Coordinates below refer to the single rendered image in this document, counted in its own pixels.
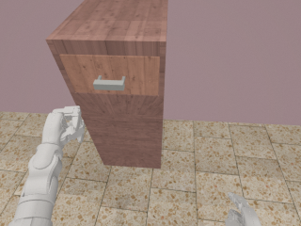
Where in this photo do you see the robot left forearm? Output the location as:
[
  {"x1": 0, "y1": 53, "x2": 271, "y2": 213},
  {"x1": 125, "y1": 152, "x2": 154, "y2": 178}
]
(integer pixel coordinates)
[{"x1": 8, "y1": 143, "x2": 64, "y2": 226}]

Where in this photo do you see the cabinet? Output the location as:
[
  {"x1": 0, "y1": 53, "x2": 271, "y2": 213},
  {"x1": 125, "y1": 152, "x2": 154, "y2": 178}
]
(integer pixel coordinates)
[{"x1": 46, "y1": 0, "x2": 168, "y2": 169}]

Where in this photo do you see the robot right hand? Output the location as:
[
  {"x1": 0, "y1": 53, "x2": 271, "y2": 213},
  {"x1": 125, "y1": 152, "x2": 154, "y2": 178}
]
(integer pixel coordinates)
[{"x1": 225, "y1": 192, "x2": 261, "y2": 226}]

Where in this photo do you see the handle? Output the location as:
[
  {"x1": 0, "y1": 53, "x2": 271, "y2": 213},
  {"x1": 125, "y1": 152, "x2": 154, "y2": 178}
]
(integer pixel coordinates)
[{"x1": 93, "y1": 75, "x2": 126, "y2": 91}]

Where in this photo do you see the robot left hand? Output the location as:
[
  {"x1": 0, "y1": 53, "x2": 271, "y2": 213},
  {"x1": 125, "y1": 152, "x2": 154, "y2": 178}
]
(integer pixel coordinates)
[{"x1": 41, "y1": 105, "x2": 85, "y2": 150}]

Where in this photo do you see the drawer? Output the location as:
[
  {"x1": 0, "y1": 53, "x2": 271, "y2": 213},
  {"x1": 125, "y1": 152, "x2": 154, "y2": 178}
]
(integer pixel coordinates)
[{"x1": 59, "y1": 54, "x2": 160, "y2": 96}]

